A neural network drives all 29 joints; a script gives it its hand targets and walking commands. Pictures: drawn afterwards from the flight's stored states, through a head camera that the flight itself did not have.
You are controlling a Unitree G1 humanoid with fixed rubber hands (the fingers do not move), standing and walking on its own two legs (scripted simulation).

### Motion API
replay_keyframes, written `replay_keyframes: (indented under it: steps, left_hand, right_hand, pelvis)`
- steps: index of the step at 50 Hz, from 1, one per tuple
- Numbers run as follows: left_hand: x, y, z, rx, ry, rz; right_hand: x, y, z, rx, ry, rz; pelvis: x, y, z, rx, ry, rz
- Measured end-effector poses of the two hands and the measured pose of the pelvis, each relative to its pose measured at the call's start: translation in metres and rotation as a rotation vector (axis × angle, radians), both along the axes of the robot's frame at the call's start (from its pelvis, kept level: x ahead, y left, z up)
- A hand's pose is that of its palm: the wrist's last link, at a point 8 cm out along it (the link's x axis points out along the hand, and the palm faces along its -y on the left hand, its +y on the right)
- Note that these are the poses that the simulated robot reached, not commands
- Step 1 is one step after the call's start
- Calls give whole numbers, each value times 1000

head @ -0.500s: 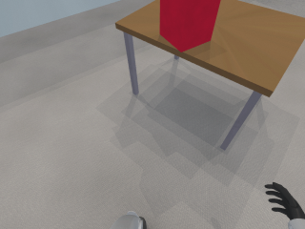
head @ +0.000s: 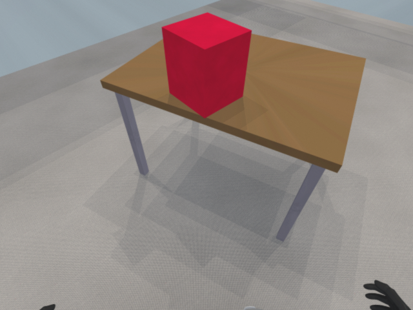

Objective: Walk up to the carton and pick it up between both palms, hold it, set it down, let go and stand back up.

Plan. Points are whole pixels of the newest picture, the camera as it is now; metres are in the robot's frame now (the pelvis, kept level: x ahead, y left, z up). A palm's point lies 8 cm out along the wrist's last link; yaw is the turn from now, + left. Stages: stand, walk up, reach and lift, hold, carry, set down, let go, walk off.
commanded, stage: walk up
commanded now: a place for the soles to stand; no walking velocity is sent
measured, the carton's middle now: (206, 65) +0.89 +0.01 +0.02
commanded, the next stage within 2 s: none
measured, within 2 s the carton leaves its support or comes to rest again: neither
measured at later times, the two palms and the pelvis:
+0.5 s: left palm (34, 246) +0.27 +0.38 -0.06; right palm (355, 267) +0.23 -0.29 -0.05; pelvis +0.15 +0.07 +0.00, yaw -9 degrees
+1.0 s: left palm (44, 202) +0.38 +0.41 -0.07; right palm (321, 226) +0.30 -0.23 -0.02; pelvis +0.25 +0.11 +0.01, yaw -11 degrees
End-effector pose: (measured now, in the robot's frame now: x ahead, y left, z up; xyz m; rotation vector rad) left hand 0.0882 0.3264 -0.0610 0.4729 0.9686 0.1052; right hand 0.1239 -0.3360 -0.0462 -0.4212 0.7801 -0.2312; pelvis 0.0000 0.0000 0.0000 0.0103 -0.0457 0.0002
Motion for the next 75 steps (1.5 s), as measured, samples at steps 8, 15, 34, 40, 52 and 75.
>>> replay_keyframes:
  steps: [8, 15, 34, 40, 52, 75]
  left_hand:
    - [52, -12, 19, 71, -4, 4]
    - [114, 0, 39, 100, -25, -81]
    - [246, 79, -9, -58, -57, -115]
    - [266, 92, -14, -64, -16, -104]
    - [301, 80, -9, -17, 3, -121]
    - [363, -27, 54, 151, -35, -218]
  right_hand:
    - [42, -11, -15, 55, 46, -37]
    - [52, -3, -12, 71, 55, -112]
    - [145, 93, 41, -48, -27, -155]
    - [170, 105, 44, -54, -9, -156]
    - [176, 97, 18, 1, 48, -213]
    - [175, -13, -28, 133, 135, -294]
  pelvis:
    - [52, -11, 6, 33, 19, -62]
    - [87, 7, 16, 41, 25, -141]
    - [202, 101, 15, -92, -26, -178]
    - [227, 112, 17, -104, -24, -174]
    - [256, 99, 12, -69, -20, -200]
    - [292, -1, 21, 77, -8, -312]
